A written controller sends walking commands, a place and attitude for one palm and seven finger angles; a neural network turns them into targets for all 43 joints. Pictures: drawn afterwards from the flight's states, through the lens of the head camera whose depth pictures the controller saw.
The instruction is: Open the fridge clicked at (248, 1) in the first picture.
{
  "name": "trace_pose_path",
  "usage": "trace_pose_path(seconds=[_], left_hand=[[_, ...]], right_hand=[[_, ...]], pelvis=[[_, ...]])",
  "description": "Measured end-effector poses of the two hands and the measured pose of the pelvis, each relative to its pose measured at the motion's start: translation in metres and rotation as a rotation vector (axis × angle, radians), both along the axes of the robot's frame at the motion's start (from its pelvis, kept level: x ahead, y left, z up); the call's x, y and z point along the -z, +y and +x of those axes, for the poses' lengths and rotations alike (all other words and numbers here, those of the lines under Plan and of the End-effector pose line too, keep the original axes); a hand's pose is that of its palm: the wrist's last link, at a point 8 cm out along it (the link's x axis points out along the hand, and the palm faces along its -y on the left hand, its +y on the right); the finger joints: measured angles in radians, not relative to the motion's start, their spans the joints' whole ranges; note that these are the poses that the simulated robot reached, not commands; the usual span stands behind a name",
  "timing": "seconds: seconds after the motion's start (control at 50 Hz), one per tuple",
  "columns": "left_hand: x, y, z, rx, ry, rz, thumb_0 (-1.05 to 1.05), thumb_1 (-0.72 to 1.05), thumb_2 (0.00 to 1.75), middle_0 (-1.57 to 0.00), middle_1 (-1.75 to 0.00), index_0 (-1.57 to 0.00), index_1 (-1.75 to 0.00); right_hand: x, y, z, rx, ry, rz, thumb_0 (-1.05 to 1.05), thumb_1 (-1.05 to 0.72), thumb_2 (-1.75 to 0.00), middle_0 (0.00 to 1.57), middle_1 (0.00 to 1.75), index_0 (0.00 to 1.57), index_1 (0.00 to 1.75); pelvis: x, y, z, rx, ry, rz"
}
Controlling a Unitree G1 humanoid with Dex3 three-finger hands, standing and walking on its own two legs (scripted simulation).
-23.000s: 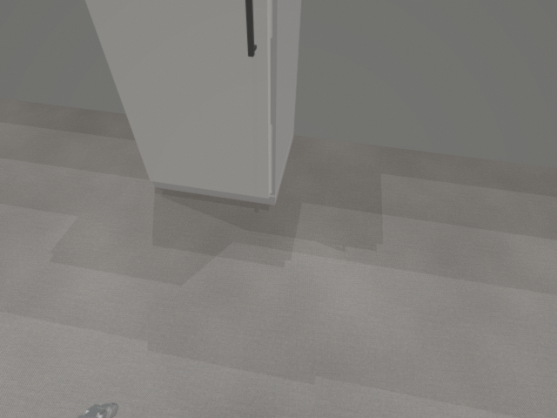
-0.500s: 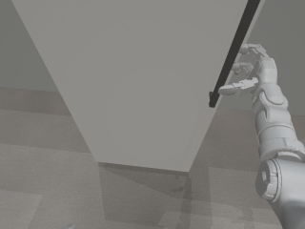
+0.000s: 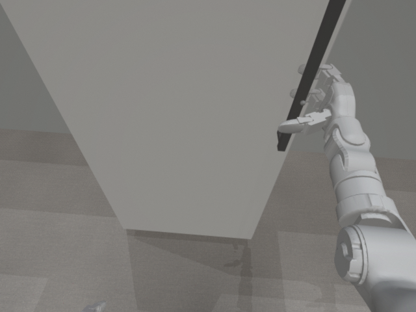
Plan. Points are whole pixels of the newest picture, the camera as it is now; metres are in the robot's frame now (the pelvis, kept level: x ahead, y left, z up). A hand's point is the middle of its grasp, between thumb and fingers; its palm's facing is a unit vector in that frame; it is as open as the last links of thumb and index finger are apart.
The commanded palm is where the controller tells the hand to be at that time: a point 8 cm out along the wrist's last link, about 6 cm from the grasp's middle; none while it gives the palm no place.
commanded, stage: slide the fingers in behind the handle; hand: right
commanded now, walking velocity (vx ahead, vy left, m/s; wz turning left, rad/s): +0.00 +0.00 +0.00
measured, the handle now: (306, 70) +0.52 -0.11 +0.22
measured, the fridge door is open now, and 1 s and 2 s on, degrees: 0 0 0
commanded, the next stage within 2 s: grip the handle and tug to test in 0.76 s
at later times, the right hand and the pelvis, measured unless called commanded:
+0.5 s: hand (294, 104) +0.46 -0.09 +0.19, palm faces -0.03 +1.00 +0.00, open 14.0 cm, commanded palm +0.43 -0.15 +0.18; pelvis -0.01 +0.01 +0.00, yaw +0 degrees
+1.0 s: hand (289, 101) +0.47 -0.09 +0.18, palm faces -0.04 +1.00 +0.01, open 13.6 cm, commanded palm +0.44 -0.15 +0.18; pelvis -0.01 +0.00 +0.00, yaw +1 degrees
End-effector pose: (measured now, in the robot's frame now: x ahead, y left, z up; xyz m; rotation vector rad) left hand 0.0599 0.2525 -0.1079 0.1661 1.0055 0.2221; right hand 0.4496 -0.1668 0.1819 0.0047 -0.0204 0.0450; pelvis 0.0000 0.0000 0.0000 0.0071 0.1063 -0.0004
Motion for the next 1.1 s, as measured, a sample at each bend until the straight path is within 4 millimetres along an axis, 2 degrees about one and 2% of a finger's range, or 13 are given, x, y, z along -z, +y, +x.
trace_pose_path(seconds=[0.32, 0.64, 0.9, 1.0, 1.1], left_hand=[[0.0, 0.004, -0.001, -0.001, -0.019, -0.01, 0.01, 0.9, 0.9, -0.2, -0.3, -0.2, -0.3], [-0.001, 0.011, -0.018, -0.015, -0.005, 0.008, 0.01, 0.9, 0.9, -0.2, -0.3, -0.2, -0.3], [0.002, 0.006, -0.032, -0.028, 0.016, 0.003, 0.01, 0.9, 0.9, -0.2, -0.3, -0.2, -0.3], [0.003, 0.004, -0.038, -0.039, 0.037, 0.003, 0.01, 0.9, 0.9, -0.2, -0.3, -0.2, -0.3], [0.003, 0.004, -0.039, -0.049, 0.046, 0.0, 0.01, 0.9, 0.9, -0.2, -0.3, -0.2, -0.3]], right_hand=[[-0.003, 0.023, -0.008, 0.005, 0.009, 0.007, -0.01, 0.51, -0.3, 0.3, 1.2, 0.3, 1.2], [-0.005, 0.02, -0.016, 0.003, 0.004, -0.011, -0.01, 0.51, -0.3, 0.3, 1.2, 0.3, 1.2], [-0.002, 0.025, -0.004, 0.001, 0.006, -0.004, -0.01, 0.5, -0.31, 0.3, 1.2, 0.3, 1.2], [0.001, 0.024, 0.001, 0.001, 0.012, 0.002, -0.01, 0.44, -0.33, 0.31, 1.21, 0.31, 1.21], [0.001, 0.021, 0.003, 0.005, -0.005, -0.001, -0.01, 0.29, -0.4, 0.33, 1.24, 0.32, 1.23]], pelvis=[[-0.001, 0.007, -0.007, -0.003, -0.02, -0.006], [-0.001, 0.008, -0.016, 0.001, -0.03, -0.005], [0.0, 0.004, -0.017, -0.008, -0.008, -0.007], [0.0, 0.003, -0.014, -0.012, -0.001, -0.006], [-0.001, 0.002, -0.01, -0.019, 0.002, -0.005]])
